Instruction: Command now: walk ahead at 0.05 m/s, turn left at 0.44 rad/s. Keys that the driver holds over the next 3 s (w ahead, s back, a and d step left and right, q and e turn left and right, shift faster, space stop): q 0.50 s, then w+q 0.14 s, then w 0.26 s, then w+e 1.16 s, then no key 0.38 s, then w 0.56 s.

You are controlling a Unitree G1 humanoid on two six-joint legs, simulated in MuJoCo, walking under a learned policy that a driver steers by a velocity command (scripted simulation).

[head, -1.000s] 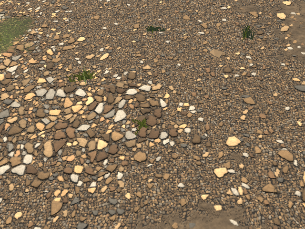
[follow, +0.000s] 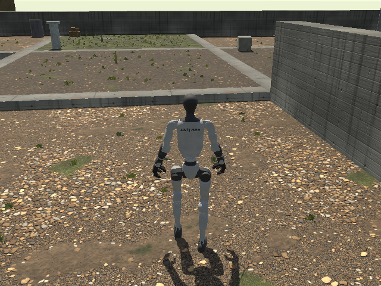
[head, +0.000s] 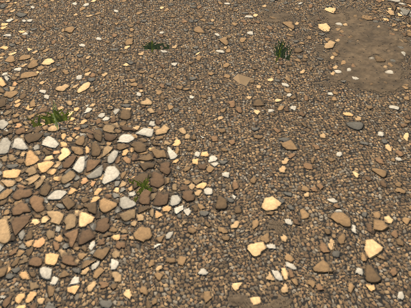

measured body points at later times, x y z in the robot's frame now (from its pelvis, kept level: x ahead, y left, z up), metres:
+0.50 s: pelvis +0.06 -0.01 -0.01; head +0.10 +0.00 +0.44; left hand +0.14 +0.30 -0.10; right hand +0.30 -0.24 -0.09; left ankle +0.08 +0.11 -0.74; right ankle +0.11 -0.13 -0.74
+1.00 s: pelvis +0.14 +0.08 +0.00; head +0.15 +0.10 +0.44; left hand +0.04 +0.35 -0.13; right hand +0.42 -0.06 -0.08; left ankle +0.10 +0.17 -0.74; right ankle +0.12 -0.11 -0.69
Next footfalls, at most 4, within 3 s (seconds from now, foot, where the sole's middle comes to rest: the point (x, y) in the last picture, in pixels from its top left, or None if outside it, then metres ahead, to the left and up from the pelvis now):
0.06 left None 0.11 0.11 -0.77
0.50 right None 0.15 -0.11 -0.77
0.94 left None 0.14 0.19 -0.77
1.42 right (179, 278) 0.53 0.13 -0.77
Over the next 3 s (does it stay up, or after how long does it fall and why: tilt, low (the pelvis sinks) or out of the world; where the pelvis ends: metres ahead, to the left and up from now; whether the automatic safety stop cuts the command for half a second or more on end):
stays up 0.96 0.22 0.01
